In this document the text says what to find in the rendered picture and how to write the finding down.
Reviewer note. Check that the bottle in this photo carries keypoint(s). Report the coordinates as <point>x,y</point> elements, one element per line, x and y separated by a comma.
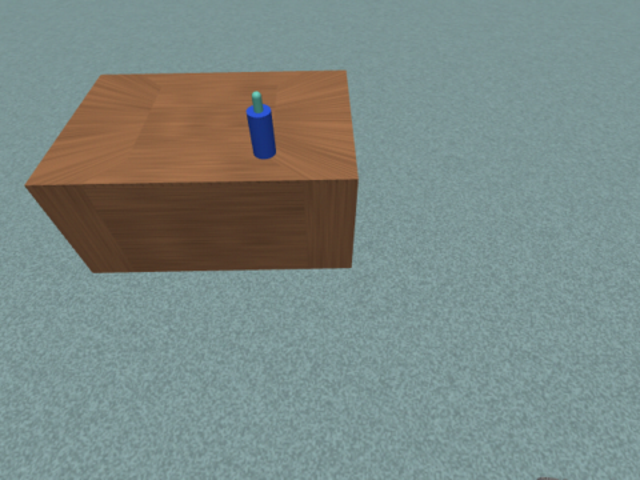
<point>261,128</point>

